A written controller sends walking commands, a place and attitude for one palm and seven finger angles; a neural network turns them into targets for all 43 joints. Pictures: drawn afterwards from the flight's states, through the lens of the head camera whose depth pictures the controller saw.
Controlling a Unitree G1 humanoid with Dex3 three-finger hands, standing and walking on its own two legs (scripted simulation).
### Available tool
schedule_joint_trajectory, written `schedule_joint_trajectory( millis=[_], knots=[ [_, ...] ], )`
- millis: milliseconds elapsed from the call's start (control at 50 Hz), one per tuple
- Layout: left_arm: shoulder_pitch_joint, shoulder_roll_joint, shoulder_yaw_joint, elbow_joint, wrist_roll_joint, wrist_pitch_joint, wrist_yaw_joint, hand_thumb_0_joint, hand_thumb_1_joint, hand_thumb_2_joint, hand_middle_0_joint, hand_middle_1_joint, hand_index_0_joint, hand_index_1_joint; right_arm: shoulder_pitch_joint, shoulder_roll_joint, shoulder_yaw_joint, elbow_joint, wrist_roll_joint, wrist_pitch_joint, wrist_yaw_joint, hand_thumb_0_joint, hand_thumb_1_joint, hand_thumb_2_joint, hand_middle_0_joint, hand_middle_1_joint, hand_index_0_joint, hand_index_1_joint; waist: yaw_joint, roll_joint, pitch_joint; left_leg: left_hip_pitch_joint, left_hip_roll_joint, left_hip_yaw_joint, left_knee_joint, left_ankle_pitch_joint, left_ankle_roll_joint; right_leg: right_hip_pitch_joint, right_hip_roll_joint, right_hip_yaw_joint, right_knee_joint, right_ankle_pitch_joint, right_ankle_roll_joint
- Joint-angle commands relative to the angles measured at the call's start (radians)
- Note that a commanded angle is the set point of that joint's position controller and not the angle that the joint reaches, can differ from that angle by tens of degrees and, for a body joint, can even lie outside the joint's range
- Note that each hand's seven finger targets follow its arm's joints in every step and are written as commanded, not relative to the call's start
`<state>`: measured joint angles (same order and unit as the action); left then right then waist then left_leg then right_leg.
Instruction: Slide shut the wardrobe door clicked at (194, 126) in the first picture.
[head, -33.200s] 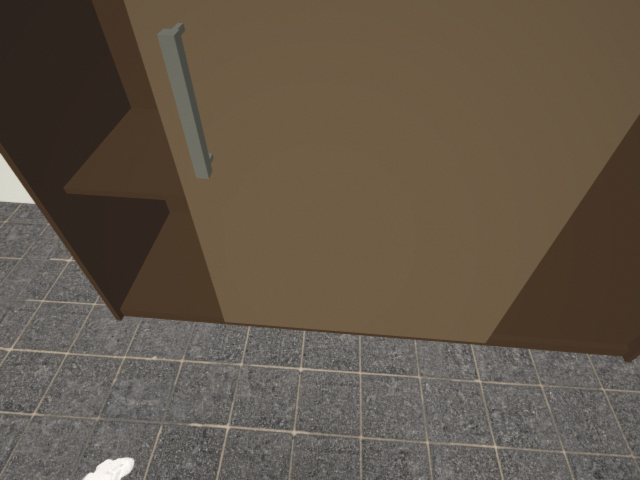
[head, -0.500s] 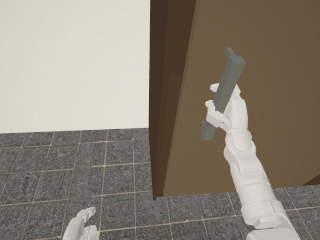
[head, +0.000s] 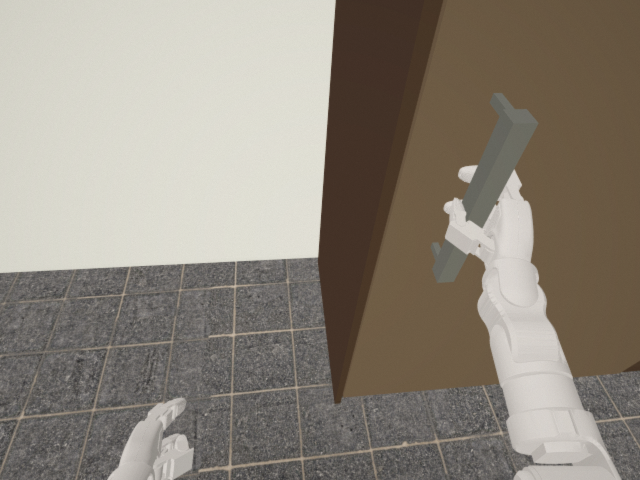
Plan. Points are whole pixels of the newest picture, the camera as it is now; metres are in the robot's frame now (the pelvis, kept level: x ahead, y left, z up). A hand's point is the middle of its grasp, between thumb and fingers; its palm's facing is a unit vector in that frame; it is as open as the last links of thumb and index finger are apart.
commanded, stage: step sideways, sliding the door along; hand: right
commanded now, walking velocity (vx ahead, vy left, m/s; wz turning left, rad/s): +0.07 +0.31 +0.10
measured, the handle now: (467, 200) +0.43 -0.20 +0.13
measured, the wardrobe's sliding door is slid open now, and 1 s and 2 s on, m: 0.00 0.00 0.00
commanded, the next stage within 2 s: stop walking and hold the door there in 0.10 s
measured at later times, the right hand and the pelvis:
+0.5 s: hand (457, 224) +0.38 -0.17 +0.13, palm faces +0.27 +0.95 -0.15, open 6.4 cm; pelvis +0.03 +0.02 +0.01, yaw +5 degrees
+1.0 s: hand (460, 227) +0.38 -0.17 +0.13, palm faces +0.16 +0.98 -0.11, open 6.2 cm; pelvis +0.03 -0.03 +0.02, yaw +9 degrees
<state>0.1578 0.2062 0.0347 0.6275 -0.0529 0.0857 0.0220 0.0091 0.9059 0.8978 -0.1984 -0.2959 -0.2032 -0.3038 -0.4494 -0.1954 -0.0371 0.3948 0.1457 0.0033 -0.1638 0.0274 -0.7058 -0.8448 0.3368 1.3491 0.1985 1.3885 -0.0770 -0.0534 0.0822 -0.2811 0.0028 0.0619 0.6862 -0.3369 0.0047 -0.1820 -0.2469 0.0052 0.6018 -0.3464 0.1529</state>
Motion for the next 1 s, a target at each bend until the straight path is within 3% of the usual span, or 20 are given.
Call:
schedule_joint_trajectory(
  millis=[0,20,40,60,100,140,180,200,220,260,320,340,380,400,440,500,540,660,720,980],
  knots=[
    [-0.091,0.060,0.012,-0.153,-0.029,-0.047,-0.009,0.000,0.900,0.900,-0.200,-0.300,-0.200,-0.300,-0.458,0.157,0.282,-0.408,-0.060,-0.131,0.109,0.000,-0.900,-0.900,0.450,1.400,0.450,1.400,0.100,0.029,-0.388,0.198,0.069,-0.097,-0.224,0.457,0.033,0.082,0.039,-0.113,0.086,0.358,-0.227],
    [-0.099,0.046,0.010,-0.150,-0.032,-0.054,-0.002,0.000,0.900,0.900,-0.200,-0.300,-0.200,-0.300,-0.436,0.134,0.263,-0.395,-0.058,-0.124,0.106,0.000,-0.900,-0.900,0.450,1.400,0.450,1.400,0.101,0.221,-0.417,0.334,0.155,-0.223,-0.233,0.798,0.083,-0.053,0.111,-0.118,0.185,0.169,-0.215],
    [-0.089,0.066,0.020,-0.139,-0.026,-0.063,0.005,0.000,0.900,0.900,-0.200,-0.300,-0.200,-0.300,-0.401,0.108,0.240,-0.387,-0.063,-0.121,0.106,0.000,-0.900,-0.900,0.450,1.400,0.450,1.400,0.094,0.350,-0.437,0.435,0.190,-0.281,-0.214,1.029,0.122,-0.155,0.157,-0.071,0.285,-0.058,-0.139],
    [-0.078,0.084,0.031,-0.129,-0.012,-0.070,0.008,0.000,0.900,0.900,-0.200,-0.300,-0.200,-0.300,-0.390,0.094,0.229,-0.378,-0.067,-0.125,0.108,0.000,-0.900,-0.900,0.450,1.400,0.450,1.400,0.086,0.364,-0.431,0.437,0.217,-0.302,-0.209,1.091,0.140,-0.183,0.169,-0.036,0.333,-0.174,-0.138],
    [-0.081,0.067,0.011,-0.122,0.005,-0.080,0.011,0.000,0.900,0.900,-0.200,-0.300,-0.200,-0.300,-0.421,0.140,0.270,-0.417,-0.064,-0.142,0.110,0.000,-0.900,-0.900,0.450,1.400,0.450,1.400,0.095,0.246,-0.375,0.392,0.217,-0.275,-0.160,1.026,0.145,-0.195,0.140,-0.038,0.160,-0.163,-0.152],
    [-0.071,0.066,0.005,-0.114,0.010,-0.068,0.018,0.000,0.900,0.900,-0.200,-0.300,-0.200,-0.300,-0.434,0.170,0.304,-0.472,-0.055,-0.158,0.105,0.000,-0.900,-0.900,0.450,1.400,0.450,1.400,0.138,0.074,-0.404,0.269,0.146,-0.154,0.003,0.850,0.079,0.066,0.082,-0.079,-0.197,0.263,-0.152],
    [-0.090,0.144,0.049,-0.177,0.034,-0.050,0.000,0.000,0.900,0.900,-0.200,-0.300,-0.200,-0.300,-0.386,0.154,0.301,-0.500,-0.056,-0.168,0.114,0.000,-0.900,-0.900,0.450,1.400,0.450,1.400,0.100,-0.259,-0.390,-0.147,0.036,-0.085,0.233,-0.040,-0.015,0.329,-0.271,0.233,-0.158,0.963,-0.283],
    [-0.046,0.187,0.064,-0.089,0.031,-0.027,-0.003,0.000,0.900,0.900,-0.200,-0.300,-0.200,-0.300,-0.224,-0.430,-0.323,-0.240,-0.091,-0.145,0.047,0.000,-0.900,-0.900,0.450,1.400,0.450,1.400,0.042,-0.217,-0.395,-0.184,0.006,-0.112,0.345,-0.133,-0.028,0.284,-0.284,0.191,-0.253,0.654,-0.310],
    [-0.093,0.166,0.049,-0.135,0.037,-0.023,-0.005,0.000,0.900,0.900,-0.200,-0.300,-0.200,-0.300,-0.222,-0.112,-0.004,-0.357,-0.076,-0.135,0.082,0.000,-0.900,-0.900,0.450,1.400,0.450,1.400,0.060,-0.198,-0.271,-0.225,0.017,-0.108,0.335,-0.091,-0.027,0.184,-0.255,0.153,-0.242,0.584,-0.329],
    [-0.121,0.110,0.014,-0.159,0.027,-0.049,-0.006,0.000,0.900,0.900,-0.200,-0.300,-0.200,-0.300,-0.280,0.006,0.109,-0.504,-0.078,-0.150,0.095,0.000,-0.900,-0.900,0.450,1.400,0.450,1.400,0.073,-0.268,-0.252,-0.176,0.051,-0.057,0.150,-0.061,-0.014,0.193,-0.175,-0.021,-0.189,0.715,-0.280],
    [-0.078,0.114,-0.001,-0.169,0.010,-0.094,0.003,0.000,0.900,0.900,-0.200,-0.300,-0.200,-0.300,-0.181,-0.080,0.027,-0.512,-0.085,-0.146,0.072,0.000,-0.900,-0.900,0.450,1.400,0.450,1.400,0.085,-0.218,-0.316,-0.018,0.015,0.016,-0.125,0.136,-0.001,0.252,-0.079,-0.128,-0.071,0.662,-0.195],
    [-0.069,0.115,-0.001,-0.172,0.001,-0.106,0.008,0.000,0.900,0.900,-0.200,-0.300,-0.200,-0.300,-0.148,-0.115,-0.011,-0.517,-0.090,-0.140,0.066,0.000,-0.900,-0.900,0.450,1.400,0.450,1.400,0.084,-0.113,-0.371,0.085,0.015,0.001,-0.194,0.374,0.008,0.231,-0.031,-0.147,0.000,0.620,-0.176],
    [-0.081,0.094,-0.014,-0.164,-0.003,-0.125,0.028,0.000,0.900,0.900,-0.200,-0.300,-0.200,-0.300,-0.073,-0.171,-0.038,-0.482,-0.092,-0.112,0.057,0.000,-0.900,-0.900,0.450,1.400,0.450,1.400,0.111,0.199,-0.391,0.236,0.167,-0.194,-0.179,0.903,0.064,0.019,0.101,-0.168,0.079,0.261,-0.128],
    [-0.088,0.095,-0.014,-0.152,0.006,-0.138,0.033,0.000,0.900,0.900,-0.200,-0.300,-0.200,-0.300,-0.057,-0.228,-0.103,-0.495,-0.087,-0.103,0.049,0.000,-0.900,-0.900,0.450,1.400,0.450,1.400,0.104,0.203,-0.371,0.207,0.189,-0.198,-0.220,0.892,0.061,-0.019,0.153,-0.154,0.057,0.027,-0.122],
    [-0.068,0.098,-0.014,-0.116,0.008,-0.138,0.047,0.000,0.900,0.900,-0.200,-0.300,-0.200,-0.300,-0.025,-0.253,-0.139,-0.489,-0.079,-0.094,0.039,0.000,-0.900,-0.900,0.450,1.400,0.450,1.400,0.099,0.195,-0.378,0.177,0.187,-0.208,-0.220,0.784,0.057,-0.013,0.166,-0.141,0.015,-0.019,-0.142],
    [-0.094,0.107,-0.011,-0.123,0.014,-0.148,0.061,0.000,0.900,0.900,-0.200,-0.300,-0.200,-0.300,-0.030,-0.194,-0.100,-0.578,-0.071,-0.098,0.028,0.000,-0.900,-0.900,0.450,1.400,0.450,1.400,0.099,0.068,-0.426,0.172,0.102,-0.089,-0.124,0.769,-0.001,0.149,0.095,-0.119,-0.102,0.448,-0.165],
    [-0.107,0.109,-0.010,-0.131,0.015,-0.154,0.060,0.000,0.900,0.900,-0.200,-0.300,-0.200,-0.300,0.009,-0.206,-0.121,-0.557,-0.078,-0.095,0.025,0.000,-0.900,-0.900,0.450,1.400,0.450,1.400,0.092,-0.006,-0.399,0.113,0.075,-0.057,-0.138,0.642,-0.014,0.169,0.076,-0.134,-0.092,0.512,-0.168],
    [-0.116,0.111,-0.012,-0.128,0.014,-0.156,0.074,0.000,0.900,0.900,-0.200,-0.300,-0.200,-0.300,0.024,-0.190,-0.103,-0.552,-0.081,-0.085,0.021,0.000,-0.900,-0.900,0.450,1.400,0.450,1.400,0.094,0.067,-0.355,0.114,0.077,-0.090,-0.238,0.503,-0.004,0.094,0.144,-0.159,-0.137,0.226,-0.156],
    [-0.130,0.108,-0.020,-0.132,0.016,-0.151,0.079,0.000,0.900,0.900,-0.200,-0.300,-0.200,-0.300,0.012,-0.127,-0.039,-0.552,-0.083,-0.085,0.022,0.000,-0.900,-0.900,0.450,1.400,0.450,1.400,0.094,-0.010,-0.300,0.066,0.050,-0.070,-0.257,0.341,-0.014,0.075,0.138,-0.156,-0.196,0.162,-0.166],
    [-0.102,0.119,-0.015,-0.109,0.024,-0.138,0.086,0.000,0.900,0.900,-0.200,-0.300,-0.200,-0.300,0.018,-0.086,0.009,-0.497,-0.103,-0.109,0.026,0.000,-0.900,-0.900,0.450,1.400,0.450,1.400,0.101,0.021,-0.289,0.071,0.041,-0.044,-0.236,0.408,-0.019,0.042,0.131,-0.158,-0.214,0.205,-0.168]
  ],
)
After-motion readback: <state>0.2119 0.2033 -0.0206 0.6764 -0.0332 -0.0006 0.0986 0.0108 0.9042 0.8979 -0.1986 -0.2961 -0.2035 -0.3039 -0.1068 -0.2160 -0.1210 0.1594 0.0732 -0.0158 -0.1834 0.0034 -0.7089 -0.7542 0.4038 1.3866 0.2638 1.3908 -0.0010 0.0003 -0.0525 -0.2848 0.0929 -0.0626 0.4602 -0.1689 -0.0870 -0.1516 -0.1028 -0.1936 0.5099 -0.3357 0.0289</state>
